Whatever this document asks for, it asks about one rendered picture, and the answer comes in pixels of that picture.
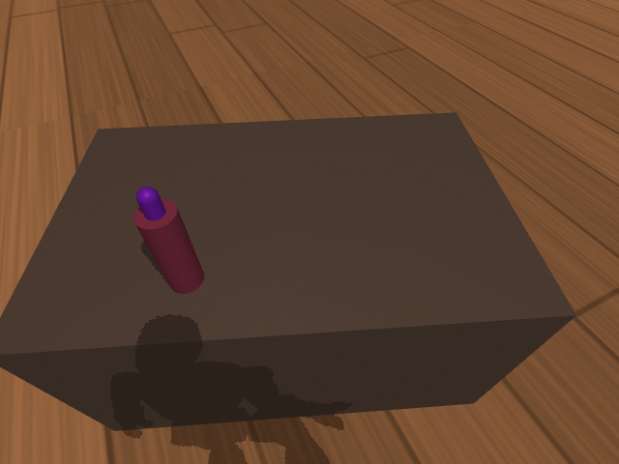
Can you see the bottle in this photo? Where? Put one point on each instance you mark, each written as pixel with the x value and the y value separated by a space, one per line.
pixel 160 224

